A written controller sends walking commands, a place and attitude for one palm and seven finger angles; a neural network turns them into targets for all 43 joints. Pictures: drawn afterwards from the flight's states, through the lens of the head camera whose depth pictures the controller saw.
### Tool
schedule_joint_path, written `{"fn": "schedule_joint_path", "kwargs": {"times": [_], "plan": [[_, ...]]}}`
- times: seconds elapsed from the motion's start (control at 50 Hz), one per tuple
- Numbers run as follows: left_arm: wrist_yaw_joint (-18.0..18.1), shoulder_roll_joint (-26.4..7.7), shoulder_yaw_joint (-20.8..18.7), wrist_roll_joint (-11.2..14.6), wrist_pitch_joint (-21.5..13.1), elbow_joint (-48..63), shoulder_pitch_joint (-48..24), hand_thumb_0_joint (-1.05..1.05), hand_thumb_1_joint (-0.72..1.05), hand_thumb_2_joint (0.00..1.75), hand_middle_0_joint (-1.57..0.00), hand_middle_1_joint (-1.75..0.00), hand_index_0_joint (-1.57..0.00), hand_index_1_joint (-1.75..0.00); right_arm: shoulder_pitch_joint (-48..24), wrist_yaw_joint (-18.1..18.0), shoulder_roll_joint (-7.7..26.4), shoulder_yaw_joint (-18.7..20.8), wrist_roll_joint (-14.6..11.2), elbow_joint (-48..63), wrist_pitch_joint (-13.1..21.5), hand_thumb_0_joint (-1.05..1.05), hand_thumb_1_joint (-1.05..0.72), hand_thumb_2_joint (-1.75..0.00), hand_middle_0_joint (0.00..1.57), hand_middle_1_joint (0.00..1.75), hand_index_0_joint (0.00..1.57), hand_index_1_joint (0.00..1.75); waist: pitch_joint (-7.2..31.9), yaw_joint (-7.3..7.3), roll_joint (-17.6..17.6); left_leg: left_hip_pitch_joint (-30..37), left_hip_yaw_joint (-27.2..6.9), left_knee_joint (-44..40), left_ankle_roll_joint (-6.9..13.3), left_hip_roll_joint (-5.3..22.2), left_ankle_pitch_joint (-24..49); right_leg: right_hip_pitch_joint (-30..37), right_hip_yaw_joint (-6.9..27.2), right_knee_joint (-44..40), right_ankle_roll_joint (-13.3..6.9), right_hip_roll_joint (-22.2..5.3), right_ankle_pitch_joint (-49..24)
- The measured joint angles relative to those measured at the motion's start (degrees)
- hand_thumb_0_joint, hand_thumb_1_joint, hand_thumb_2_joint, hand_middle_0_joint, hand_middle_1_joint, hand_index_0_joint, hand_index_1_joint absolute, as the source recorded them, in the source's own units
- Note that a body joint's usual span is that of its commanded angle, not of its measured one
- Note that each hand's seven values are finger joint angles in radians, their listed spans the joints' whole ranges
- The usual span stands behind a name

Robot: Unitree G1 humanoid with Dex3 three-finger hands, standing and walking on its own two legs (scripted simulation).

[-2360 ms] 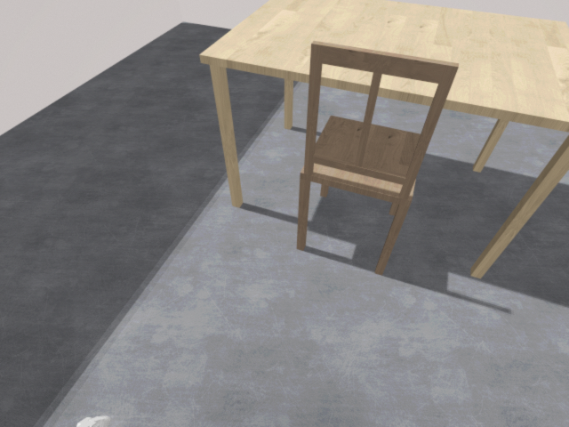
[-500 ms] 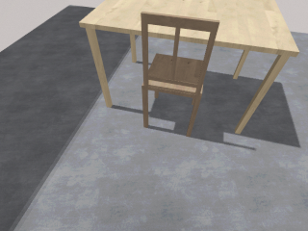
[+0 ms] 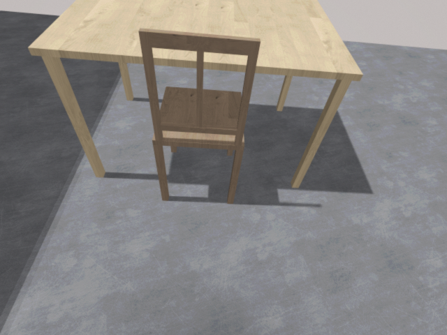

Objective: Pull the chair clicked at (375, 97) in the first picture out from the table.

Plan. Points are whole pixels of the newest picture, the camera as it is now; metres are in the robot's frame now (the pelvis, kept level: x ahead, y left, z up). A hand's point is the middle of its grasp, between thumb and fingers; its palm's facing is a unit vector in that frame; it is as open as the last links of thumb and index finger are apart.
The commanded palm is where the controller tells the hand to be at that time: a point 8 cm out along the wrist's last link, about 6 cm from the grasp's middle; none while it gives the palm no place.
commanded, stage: walk to a spot facing it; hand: left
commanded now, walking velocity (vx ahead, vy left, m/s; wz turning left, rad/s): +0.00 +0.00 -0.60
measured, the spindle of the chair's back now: (199, 92) +0.86 +0.17 -0.08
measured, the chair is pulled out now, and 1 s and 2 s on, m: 0.00 0.00 0.00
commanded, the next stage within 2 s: turn to face it in 0.16 s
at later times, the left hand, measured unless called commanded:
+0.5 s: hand (190, 268) +0.28 +0.10 -0.16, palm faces -0.25 -0.95 -0.20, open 7.4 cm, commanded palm none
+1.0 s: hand out of the picture +0.14 +0.15 -0.16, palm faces +0.08 -0.95 -0.30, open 7.4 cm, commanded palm none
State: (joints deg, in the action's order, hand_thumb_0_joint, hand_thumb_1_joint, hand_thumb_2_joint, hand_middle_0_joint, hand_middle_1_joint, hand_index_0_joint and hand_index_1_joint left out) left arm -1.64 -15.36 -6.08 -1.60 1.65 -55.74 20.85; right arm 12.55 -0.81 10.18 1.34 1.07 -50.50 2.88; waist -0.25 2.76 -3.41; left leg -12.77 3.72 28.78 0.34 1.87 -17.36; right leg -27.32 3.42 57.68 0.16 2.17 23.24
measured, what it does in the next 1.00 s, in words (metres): walks ahead: right foot, then left foot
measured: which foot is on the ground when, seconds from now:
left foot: down 0.00-0.30, up 0.32-0.58, down 0.60-0.94, up 0.96-1.00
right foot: up 0.00-0.28, down 0.30-0.62, up 0.64-0.92, down 0.94-1.00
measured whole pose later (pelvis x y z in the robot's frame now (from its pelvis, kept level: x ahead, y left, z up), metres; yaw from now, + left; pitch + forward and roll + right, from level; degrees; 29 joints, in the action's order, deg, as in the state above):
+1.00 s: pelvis +0.11 -0.06 +0.00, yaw +0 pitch -1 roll +0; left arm 2.0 -11.3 -3.5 -0.8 0.4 -58.6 16.0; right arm 15.0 -0.9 12.0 4.0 0.7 -59.3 -2.7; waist -2.2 -0.2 2.2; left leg -20.1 -1.0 40.5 -0.6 -0.1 -23.5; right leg -13.1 -5.1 31.0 -0.8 -2.1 16.7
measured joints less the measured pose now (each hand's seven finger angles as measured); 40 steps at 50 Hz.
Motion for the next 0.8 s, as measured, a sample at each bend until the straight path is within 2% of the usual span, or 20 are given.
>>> {"fn": "schedule_joint_path", "kwargs": {"times": [0.04,0.1,0.22,0.28,0.3,0.32,0.36,0.4,0.44,0.5,0.58,0.6,0.62,0.68,0.72,0.8], "plan": [[-0.36,-1.09,-0.27,-0.02,0.04,0.68,-1.86,0.01,0.91,0.89,-0.2,-0.3,-0.2,-0.29,1.68,-0.33,-0.61,-0.39,-0.01,-1.19,0.13,0.01,-0.9,-0.9,0.2,0.3,0.2,0.3,-0.1,-0.22,-0.31,2.76,1.66,-2.59,-0.2,0.78,0.02,-3.33,-2.85,4.51,0.98,-2.01,-3.13],[-0.52,-1.69,-0.22,0.1,0.28,2.11,-5.21,0.01,0.91,0.89,-0.19,-0.3,-0.2,-0.29,3.91,-0.83,-0.95,-0.64,-0.01,-3.03,0.28,0.01,-0.9,-0.9,0.2,0.3,0.2,0.3,-1.12,-0.94,0.05,5.9,3.96,-4.62,-0.59,1.96,-0.4,-6.17,-5.36,4.14,1.74,-3.99,-6.11],[-0.78,-0.78,0.77,0.28,0.81,4.5,-12.14,0.01,0.91,0.89,-0.19,-0.29,-0.2,-0.29,7.35,-0.77,0.08,0.26,0.22,-5.71,-0.8,0.01,-0.9,-0.9,0.2,0.3,0.2,0.3,-4.3,-3.69,1.57,9.48,8.87,-1.89,-2.14,4.01,-5.22,-4.08,-8.58,-11.02,0.73,-4.78,-8.44],[-0.87,-0.3,1.62,0.2,-0.19,5.99,-14.75,0.01,0.91,0.89,-0.19,-0.29,-0.2,-0.29,9.47,-0.47,1.21,0.97,-0.01,-6.35,-1.56,0.01,-0.9,-0.9,0.2,0.3,0.2,0.3,-5.54,-5.09,2.64,8.69,10.29,5.72,-3.32,5.95,-9.96,1.32,-10.1,-20.06,-0.96,-3.61,-11.48],[-0.69,-0.52,1.94,0.16,-1.17,6.65,-15.34,0.01,0.91,0.89,-0.19,-0.3,-0.2,-0.29,10.34,-0.29,1.36,1.06,-0.34,-6.49,-1.91,0.01,-0.9,-0.9,0.2,0.3,0.2,0.3,-5.34,-5.36,2.12,5.72,9.79,13.05,-3.33,6.24,-10.67,2.27,-9.66,-21.44,-3.75,-3.77,-13.55],[-0.17,-0.03,2.16,0.5,-2.02,6.81,-16.28,0.01,0.91,0.89,-0.19,-0.3,-0.2,-0.29,10.02,-0.36,1.93,1.18,-0.64,-6.97,-2.53,0.01,-0.9,-0.9,0.2,0.3,0.2,0.3,-5.96,-5.65,2.88,1.99,7.03,21.84,-3.16,6.46,-12.48,1.51,-9.76,-19.16,-4.96,-3.28,-12.26],[0.82,1.27,2.92,0.89,-2.48,6.91,-17.45,0.0,0.91,0.89,-0.19,-0.3,-0.2,-0.29,8.73,-0.78,2.8,1.49,-0.76,-7.9,-3.66,0.01,-0.9,-0.9,0.2,0.3,0.2,0.3,-6.91,-6.35,4.44,-4.62,1.5,35.56,-2.7,5.49,-13.81,2.0,-10.1,-17.41,-4.75,-2.35,-9.65],[1.8,2.54,3.52,0.86,-2.16,6.49,-17.69,0.0,0.91,0.89,-0.19,-0.3,-0.2,-0.29,7.55,-0.91,2.96,1.54,-0.47,-8.37,-4.26,0.01,-0.91,-0.9,0.2,0.3,0.2,0.3,-6.59,-6.8,5.01,-9.39,-0.76,41.27,-2.47,4.85,-11.55,3.65,-10.09,-19.16,-3.96,-1.76,-9.52],[2.41,3.72,4.12,0.6,-1.68,5.57,-17.46,0.0,0.91,0.89,-0.19,-0.3,-0.2,-0.29,6.95,-0.87,2.5,1.37,-0.19,-8.26,-4.45,0.01,-0.91,-0.9,0.2,0.3,0.19,0.3,-5.43,-7.34,5.01,-11.94,-1.29,39.25,-2.34,4.65,-9.44,5.35,-10.19,-21.79,-3.45,-1.64,-10.5],[2.62,5.26,4.92,0.33,-0.89,3.99,-16.85,0.0,0.91,0.89,-0.2,-0.3,-0.2,-0.29,7.57,-0.5,0.83,0.87,-0.12,-7.97,-4.15,0.01,-0.91,-0.9,0.2,0.3,0.19,0.3,-3.11,-7.88,4.43,-11.74,-0.8,29.04,-1.92,4.27,-7.7,7.66,-11.13,-24.73,-3.35,-2.1,-11.03],[2.68,6.9,5.16,0.71,-0.34,2.86,-15.46,0.0,0.9,0.89,-0.2,-0.3,-0.21,-0.3,9.24,0.05,-2.09,0.0,-0.03,-8.52,-3.84,0.01,-0.91,-0.9,0.2,0.3,0.19,0.3,-0.96,-7.03,3.36,-7.29,0.61,14.14,-1.73,3.29,-3.73,9.39,-13.29,-24.77,-2.44,-2.93,-9.73],[2.66,7.19,5.08,0.93,-0.19,2.77,-14.9,0.0,0.9,0.89,-0.2,-0.3,-0.21,-0.3,9.72,0.18,-2.68,-0.17,0.02,-8.62,-3.65,0.01,-0.91,-0.9,0.2,0.3,0.19,0.3,-0.49,-6.75,3.35,-6.27,0.2,10.55,-0.86,2.97,-2.06,9.03,-13.98,-23.54,-2.08,-3.15,-8.84],[2.65,7.12,4.81,1.18,0.05,2.56,-14.22,0.0,0.9,0.89,-0.2,-0.3,-0.21,-0.3,9.81,0.22,-3.61,-0.35,0.2,-8.99,-3.64,0.01,-0.91,-0.9,0.2,0.3,0.19,0.3,-0.19,-6.41,2.49,-6.33,0.05,10.42,0.08,2.3,-1.63,8.69,-13.95,-22.23,-1.56,-3.75,-7.56],[2.64,6.5,3.77,1.2,0.68,1.25,-11.57,0.0,0.91,0.89,-0.2,-0.3,-0.21,-0.3,9.61,0.04,-5.84,-0.81,0.53,-9.29,-3.57,0.01,-0.91,-0.9,0.2,0.3,0.2,0.3,0.47,-5.6,0.97,-5.59,-0.09,8.32,1.1,0.83,-0.85,6.55,-10.73,-14.92,-0.16,-3.75,0.13],[2.76,5.75,2.74,1.22,0.55,0.44,-10.2,0.0,0.91,0.89,-0.2,-0.3,-0.21,-0.29,8.91,-0.21,-6.62,-0.88,0.47,-9.31,-3.27,0.01,-0.9,-0.9,0.2,0.3,0.2,0.3,0.29,-5.1,0.96,-4.47,-0.54,5.07,1.14,0.12,0.92,5.19,-8.67,-9.31,0.37,-3.59,1.9],[2.95,4.44,1.95,1.3,0.54,-1.19,-7.77,0.0,0.92,0.89,-0.2,-0.3,-0.2,-0.29,6.87,-0.68,-5.37,-0.25,0.58,-9.74,-3.48,0.02,-0.92,-0.9,0.21,0.3,0.2,0.3,-0.59,-4.27,2.33,-2.55,-1.62,-0.08,1.08,-0.62,3.87,6.01,-6.93,-8.83,1.48,-3.94,3.41]]}}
